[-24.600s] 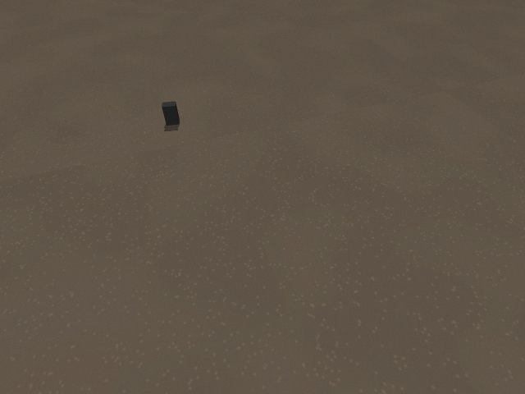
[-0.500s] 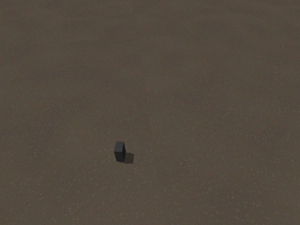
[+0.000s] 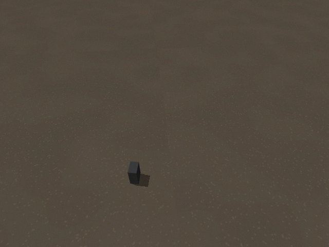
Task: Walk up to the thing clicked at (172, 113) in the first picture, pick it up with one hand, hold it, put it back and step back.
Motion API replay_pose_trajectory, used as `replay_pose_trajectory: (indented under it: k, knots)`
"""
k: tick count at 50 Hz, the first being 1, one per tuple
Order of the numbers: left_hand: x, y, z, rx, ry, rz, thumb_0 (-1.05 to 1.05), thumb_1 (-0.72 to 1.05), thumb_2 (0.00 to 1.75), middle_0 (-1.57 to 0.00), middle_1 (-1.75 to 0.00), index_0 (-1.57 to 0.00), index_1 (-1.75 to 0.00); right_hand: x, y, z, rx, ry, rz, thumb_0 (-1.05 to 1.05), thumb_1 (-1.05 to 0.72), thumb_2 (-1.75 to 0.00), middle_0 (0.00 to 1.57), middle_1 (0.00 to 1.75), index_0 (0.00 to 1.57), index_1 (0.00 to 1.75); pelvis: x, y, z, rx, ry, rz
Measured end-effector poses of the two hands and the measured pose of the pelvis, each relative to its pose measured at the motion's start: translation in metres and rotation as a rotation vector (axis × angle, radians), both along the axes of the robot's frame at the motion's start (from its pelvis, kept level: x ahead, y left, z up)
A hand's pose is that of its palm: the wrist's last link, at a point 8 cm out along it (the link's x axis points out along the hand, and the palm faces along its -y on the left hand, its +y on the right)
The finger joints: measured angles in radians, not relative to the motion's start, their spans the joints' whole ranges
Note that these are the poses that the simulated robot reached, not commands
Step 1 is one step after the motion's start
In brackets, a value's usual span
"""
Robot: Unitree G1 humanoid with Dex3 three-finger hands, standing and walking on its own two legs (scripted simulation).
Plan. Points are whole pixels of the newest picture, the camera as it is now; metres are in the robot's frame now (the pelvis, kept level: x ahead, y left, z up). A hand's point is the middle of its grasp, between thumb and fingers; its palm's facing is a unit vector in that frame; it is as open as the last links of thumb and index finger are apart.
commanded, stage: walk up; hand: left
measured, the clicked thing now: (134, 172) +0.78 +0.22 -0.71
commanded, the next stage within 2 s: none
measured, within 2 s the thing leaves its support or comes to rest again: neither
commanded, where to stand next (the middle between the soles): +0.39 +0.01 m, yaw +1 degrees
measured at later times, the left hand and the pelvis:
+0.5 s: hand out of the picture +0.18 +0.33 -0.16, palm faces -0.05 -0.95 -0.32, open 7.4 cm; pelvis +0.14 +0.06 -0.01, yaw -1 degrees
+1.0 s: hand (96, 184) +0.39 +0.25 -0.15, palm faces -0.04 -0.93 -0.35, open 7.4 cm; pelvis +0.30 +0.00 -0.02, yaw -1 degrees
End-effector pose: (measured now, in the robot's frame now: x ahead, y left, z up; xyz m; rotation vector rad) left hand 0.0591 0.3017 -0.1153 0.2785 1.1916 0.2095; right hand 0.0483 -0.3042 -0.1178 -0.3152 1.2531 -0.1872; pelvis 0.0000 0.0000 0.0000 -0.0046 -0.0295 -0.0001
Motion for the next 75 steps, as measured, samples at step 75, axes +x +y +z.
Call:
replay_pose_trajectory:
  k: [75]
  knots:
    - [0.276,-0.008,-0.004,0.122,0.048,-0.013,0.00,0.90,0.90,-0.20,-0.30,-0.20,-0.30,0.369,-0.020,-0.021,0.010,-0.163,0.046,0.01,-0.90,-0.89,0.21,0.30,0.20,0.30,0.295,-0.021,-0.025,0.027,0.002,-0.013]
